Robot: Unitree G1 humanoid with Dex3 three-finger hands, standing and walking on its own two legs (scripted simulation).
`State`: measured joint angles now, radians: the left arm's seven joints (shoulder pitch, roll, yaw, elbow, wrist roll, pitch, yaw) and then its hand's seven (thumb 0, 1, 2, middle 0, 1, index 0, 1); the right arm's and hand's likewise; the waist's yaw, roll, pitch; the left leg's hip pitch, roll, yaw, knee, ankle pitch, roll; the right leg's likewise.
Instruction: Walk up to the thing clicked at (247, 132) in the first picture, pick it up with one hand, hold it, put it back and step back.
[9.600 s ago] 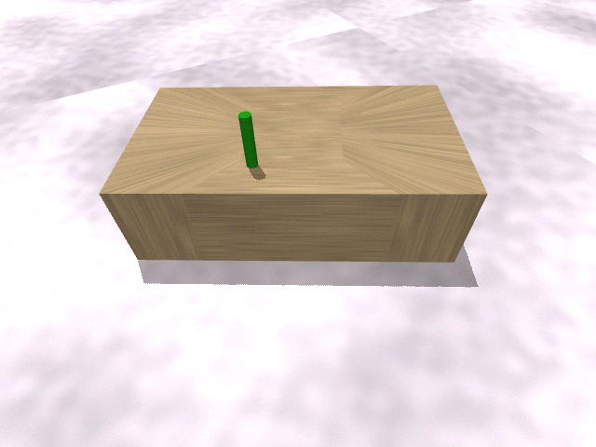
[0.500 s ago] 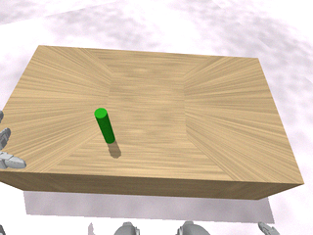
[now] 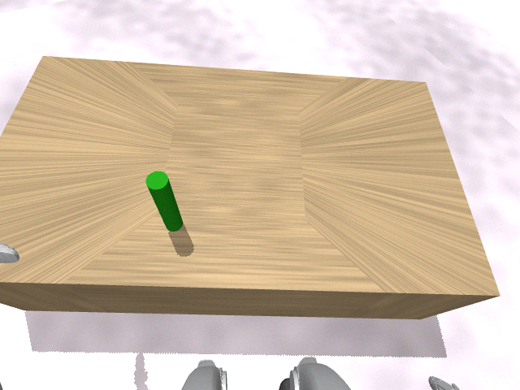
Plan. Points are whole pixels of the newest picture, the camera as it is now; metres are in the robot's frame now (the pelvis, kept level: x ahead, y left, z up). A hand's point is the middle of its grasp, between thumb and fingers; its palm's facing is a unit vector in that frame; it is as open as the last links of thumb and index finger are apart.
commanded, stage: go down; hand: left
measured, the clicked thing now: (166, 204) +0.52 +0.20 -0.21
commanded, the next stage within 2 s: none
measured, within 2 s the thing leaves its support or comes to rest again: neither
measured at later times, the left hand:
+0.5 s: hand out of the picture +0.39 +0.38 +0.03, palm faces +0.19 -0.98 -0.06, open 17.2 cm
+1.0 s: hand out of the picture +0.41 +0.39 +0.03, palm faces +0.19 -0.98 -0.04, open 17.0 cm
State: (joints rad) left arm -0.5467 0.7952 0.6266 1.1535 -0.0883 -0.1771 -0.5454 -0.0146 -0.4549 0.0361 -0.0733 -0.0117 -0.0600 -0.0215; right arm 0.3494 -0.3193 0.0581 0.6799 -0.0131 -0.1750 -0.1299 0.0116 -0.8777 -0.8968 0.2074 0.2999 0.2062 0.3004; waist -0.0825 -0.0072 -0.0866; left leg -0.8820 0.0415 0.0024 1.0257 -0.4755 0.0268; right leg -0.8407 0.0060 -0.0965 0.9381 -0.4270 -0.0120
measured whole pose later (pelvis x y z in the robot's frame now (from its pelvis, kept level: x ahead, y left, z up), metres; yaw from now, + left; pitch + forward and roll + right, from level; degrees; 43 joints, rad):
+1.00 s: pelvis -0.01 +0.01 -0.02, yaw +0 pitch +23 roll -5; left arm -0.74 0.91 0.67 1.24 -0.09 -0.23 -0.58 -0.02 -0.42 0.06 -0.07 -0.02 -0.05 -0.04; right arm 0.33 -0.32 0.10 0.67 -0.03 -0.16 -0.12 0.01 -0.87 -0.90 0.21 0.30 0.21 0.30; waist -0.12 -0.02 -0.08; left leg -1.04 0.04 -0.02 1.13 -0.50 0.04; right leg -0.98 0.01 -0.11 1.02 -0.44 -0.01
